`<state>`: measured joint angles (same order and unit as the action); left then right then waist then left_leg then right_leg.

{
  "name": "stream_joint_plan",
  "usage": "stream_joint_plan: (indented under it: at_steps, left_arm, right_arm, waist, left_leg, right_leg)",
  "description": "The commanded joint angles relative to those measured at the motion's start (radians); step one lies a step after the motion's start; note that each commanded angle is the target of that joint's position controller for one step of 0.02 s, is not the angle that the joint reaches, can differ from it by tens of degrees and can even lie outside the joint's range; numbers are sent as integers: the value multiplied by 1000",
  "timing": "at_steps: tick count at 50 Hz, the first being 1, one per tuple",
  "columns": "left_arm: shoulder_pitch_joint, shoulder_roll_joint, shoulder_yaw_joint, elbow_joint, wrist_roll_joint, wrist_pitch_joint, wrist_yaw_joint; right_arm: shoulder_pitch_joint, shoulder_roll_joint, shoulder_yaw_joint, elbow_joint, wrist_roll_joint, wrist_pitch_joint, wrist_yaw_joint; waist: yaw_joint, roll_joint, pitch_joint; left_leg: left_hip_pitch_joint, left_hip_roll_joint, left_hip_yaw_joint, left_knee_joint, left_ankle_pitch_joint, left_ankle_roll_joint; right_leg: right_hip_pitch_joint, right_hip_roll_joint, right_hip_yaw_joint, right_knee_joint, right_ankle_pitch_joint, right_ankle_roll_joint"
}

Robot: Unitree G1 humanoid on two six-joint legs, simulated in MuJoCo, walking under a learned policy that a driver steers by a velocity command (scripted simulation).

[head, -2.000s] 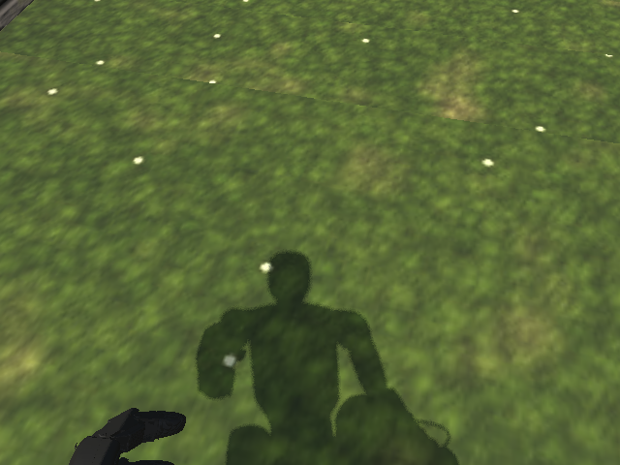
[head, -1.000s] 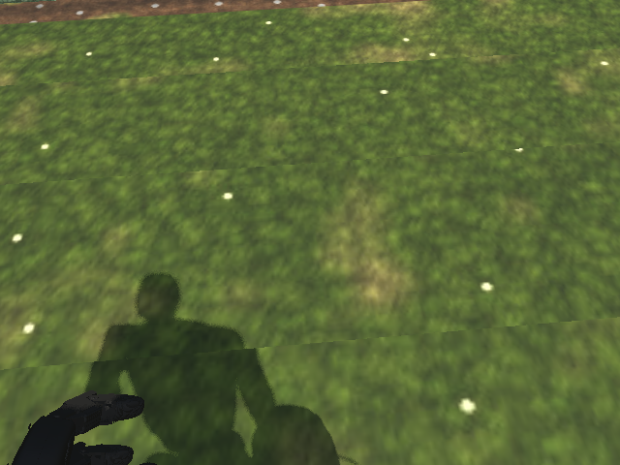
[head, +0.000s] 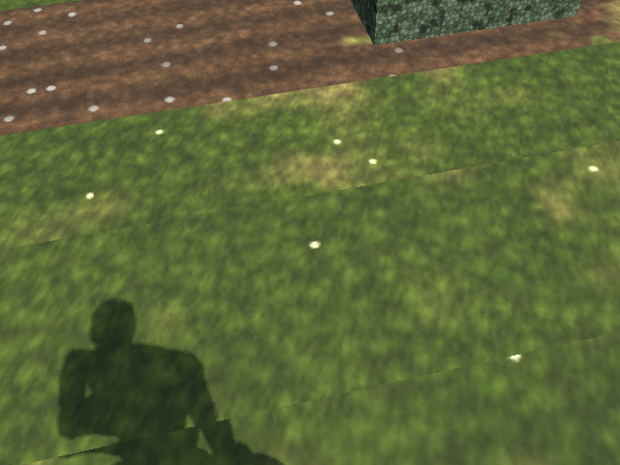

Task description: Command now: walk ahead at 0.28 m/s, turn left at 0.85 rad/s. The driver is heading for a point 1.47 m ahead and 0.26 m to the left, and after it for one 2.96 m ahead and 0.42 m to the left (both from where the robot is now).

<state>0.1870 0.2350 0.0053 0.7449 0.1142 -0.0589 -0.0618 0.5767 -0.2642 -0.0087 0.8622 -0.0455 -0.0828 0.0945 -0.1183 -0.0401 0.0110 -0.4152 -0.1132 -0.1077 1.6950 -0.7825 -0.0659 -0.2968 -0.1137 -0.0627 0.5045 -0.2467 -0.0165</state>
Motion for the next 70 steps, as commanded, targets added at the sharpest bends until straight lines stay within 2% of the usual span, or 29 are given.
stream_joint_plan:
  at_steps: [1, 3, 6, 8, 11, 12, 13, 14, 15, 17, 19, 21, 28, 30, 31, 32, 36, 40, 43, 45, 50, 52, 54, 56, 61, 62, 64, 66, 70]
  left_arm:
    - [48, 117, 43, -108, -18, -34, 32]
    - [-61, 118, 50, -101, -57, -51, 83]
    - [-1, 181, 79, -69, -38, -78, 103]
    - [-63, 262, 112, -91, -29, -96, 98]
    - [-51, 243, 114, -95, -40, -111, 104]
    - [16, 205, 105, -111, -73, -108, 95]
    - [191, 97, 68, -132, -43, -109, 80]
    - [38, 128, 58, -163, -95, -93, 60]
    - [-103, 163, 63, -206, -101, -73, 49]
    - [-21, 225, 85, -171, -39, -51, 75]
    - [67, 187, 63, -152, -21, -32, 90]
    - [155, 177, 53, -106, -56, -2, 71]
    - [64, 166, 48, -97, -92, -16, 36]
    - [64, 174, 45, -120, -102, -31, 45]
    - [26, 278, 70, -140, -101, -42, 46]
    - [43, 310, 93, -134, -88, -55, 44]
    - [-66, 125, 40, -169, -113, -68, 57]
    - [-85, 147, 34, -171, -144, -68, 11]
    - [26, 173, 48, -110, -133, -37, -61]
    - [139, 187, 57, -99, -128, -46, -44]
    - [-48, 155, 52, -141, -133, -43, -32]
    - [44, 231, 92, -118, -97, -35, -9]
    - [166, 233, 99, -78, -73, -60, 37]
    - [126, 149, 64, -84, -97, -71, 61]
    - [-15, 224, 68, -84, -76, -36, 49]
    - [4, 247, 95, -62, -126, 13, 36]
    - [-116, 100, 52, -164, -115, 27, 22]
    - [-153, 131, 62, -159, -97, 31, 36]
    - [-97, 157, 65, -116, -82, 36, 4]
  right_arm:
    - [-165, -74, -8, -167, -1, -56, -33]
    - [-220, -14, 10, -146, -41, -46, -24]
    - [-206, 50, 34, -84, 4, 0, 42]
    - [-204, -55, -5, -74, 28, -9, 53]
    - [-203, -197, -81, -106, 12, -17, 18]
    - [-144, -297, -116, -104, 17, -31, -10]
    - [-137, -403, -134, -133, -5, -23, -37]
    - [-58, -330, -120, -100, -23, -34, -42]
    - [-69, -294, -122, -80, -9, -49, -55]
    - [-249, -190, -90, -111, 47, -39, -61]
    - [-409, -184, -71, -178, 34, -31, -50]
    - [-514, -233, -86, -240, 19, -33, -37]
    - [-400, -183, -63, -278, 30, -8, -26]
    - [-342, -116, -34, -260, 35, 0, -20]
    - [-328, -88, -28, -301, 32, 2, -21]
    - [-373, -143, -42, -292, -10, 6, -35]
    - [-359, -122, -47, -232, -30, 20, -89]
    - [-329, -31, -24, -170, 14, 35, -1]
    - [-332, -131, -55, -173, 65, 29, 7]
    - [-458, -204, -70, -230, 40, 1, -15]
    - [-445, -132, -62, -203, 50, 14, -18]
    - [-382, -201, -89, -186, 19, 29, -40]
    - [-436, -142, -71, -207, -9, 23, -62]
    - [-485, -62, -40, -211, -16, 5, -69]
    - [-341, -84, -45, -144, -23, -44, -35]
    - [-249, -134, -72, -120, 31, 7, -46]
    - [28, -332, -120, -58, 30, 43, -65]
    - [-49, -209, -86, -69, 22, 48, -86]
    - [-192, -159, -69, -79, 30, 19, -94]
  waist:
    - [114, -30, -146]
    - [30, -32, -36]
    - [25, -41, -36]
    - [8, -11, -29]
    - [-26, 18, -80]
    - [-23, 155, -184]
    - [74, 321, -446]
    - [-25, 159, -399]
    - [-60, 118, -214]
    - [55, 107, -129]
    - [175, 79, -93]
    - [218, 63, -103]
    - [110, 86, -105]
    - [123, 57, -121]
    - [82, -90, -115]
    - [120, -58, -102]
    - [88, -54, -93]
    - [75, 3, -75]
    - [79, -34, -113]
    - [167, 30, -157]
    - [108, 34, -55]
    - [144, 15, 3]
    - [198, -59, 69]
    - [201, -84, 70]
    - [91, -34, 84]
    - [54, -110, 13]
    - [-77, 307, 9]
    - [-28, 101, 116]
    - [77, 148, 115]
  left_leg:
    - [-557, 202, -26, -156, 220, -22]
    - [-262, 258, 65, -587, 493, -12]
    - [-25, 219, 121, -943, 704, 39]
    - [14, 176, 94, -1018, 749, 78]
    - [201, 93, 117, -1055, 913, 196]
    - [426, 125, 26, -1135, 1335, 314]
    - [776, 390, -403, -1172, 1643, 620]
    - [798, 445, -543, -1225, 1493, 592]
    - [656, 406, -464, -1276, 1289, 489]
    - [401, 322, -423, -1368, 954, 438]
    - [86, 259, -376, -1470, 867, 414]
    - [-82, 201, -288, -1504, 733, 358]
    - [-21, 235, -401, -1358, 416, 292]
    - [-17, 196, -402, -1273, 411, 226]
    - [-127, 43, -204, -1157, 269, 111]
    - [-218, -4, -72, -1009, 261, 14]
    - [-219, 96, -22, -625, 308, -54]
    - [71, 171, 122, -1000, 423, -121]
    - [225, 166, 96, -1182, 796, -49]
    - [173, 196, 74, -1122, 844, 81]
    - [124, 184, 51, -1190, 597, 41]
    - [24, 142, 65, -1191, 181, 99]
    - [-158, 155, 50, -1104, 243, 130]
    - [-166, 147, 101, -1025, 397, 126]
    - [281, 67, 220, -1195, 512, 134]
    - [422, 137, 116, -1233, 503, 156]
    - [680, 476, -513, -1518, 62, 317]
    - [618, 483, -459, -1489, 105, 316]
    - [378, 330, -154, -1615, 274, 251]
  right_leg:
    - [350, -451, 291, -31, 1059, -326]
    - [-15, -285, 88, -180, 917, -274]
    - [-17, -234, -7, -241, 780, -175]
    - [57, -251, -54, -191, 700, -160]
    - [79, -166, -176, 54, 743, -41]
    - [7, -52, -221, 256, 514, 54]
    - [-176, 113, -169, 542, -438, 177]
    - [-340, 142, 53, 710, -549, 178]
    - [-455, 117, 134, 740, -538, 160]
    - [-396, 51, 189, 661, -435, 139]
    - [-148, 47, 169, 537, -373, 102]
    - [42, 71, 99, 398, -266, 90]
    - [53, 92, 74, 71, 10, 54]
    - [94, 13, 169, -72, 109, -70]
    - [109, -154, 403, -187, 166, -280]
    - [170, -259, 558, -260, 127, -392]
    - [149, -138, 378, -238, 247, -236]
    - [15, 22, 131, -120, 367, -108]
    - [69, -33, 229, -22, 507, -42]
    - [132, 28, 156, -14, 409, -11]
    - [62, 51, 121, -32, 125, -46]
    - [91, 51, 152, -91, -362, -126]
    - [222, -135, 441, -228, -574, -246]
    - [257, -231, 552, -302, -515, -281]
    - [-10, -81, 270, -231, -387, -227]
    - [-117, -1, 164, -104, -264, -123]
    - [-563, 163, -2, 456, -283, -62]
    - [-720, 74, 154, 623, -186, -72]
    - [-474, 41, 92, 432, 27, -9]
